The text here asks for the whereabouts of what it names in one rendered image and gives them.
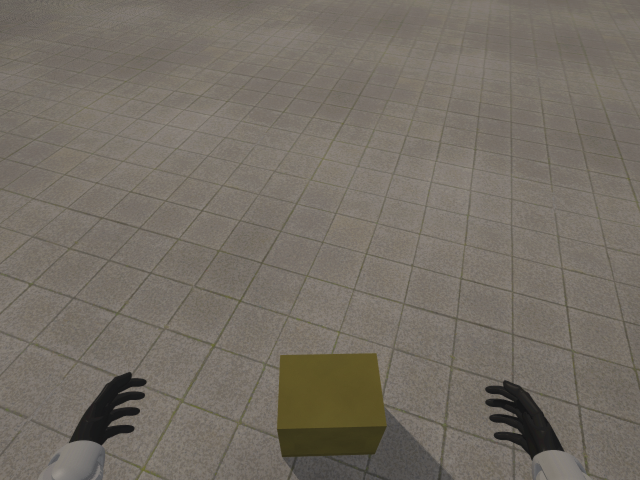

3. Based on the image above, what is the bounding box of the robot left forearm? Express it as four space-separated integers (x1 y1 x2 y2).
38 440 105 480

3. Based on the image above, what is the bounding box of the right robot hand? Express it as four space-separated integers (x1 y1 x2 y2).
485 380 565 460

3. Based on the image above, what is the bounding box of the left robot hand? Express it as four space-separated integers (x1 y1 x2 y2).
69 372 147 446

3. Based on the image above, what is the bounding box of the robot right forearm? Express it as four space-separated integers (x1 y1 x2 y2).
532 450 593 480

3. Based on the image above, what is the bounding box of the carton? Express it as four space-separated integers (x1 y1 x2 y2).
277 353 387 457

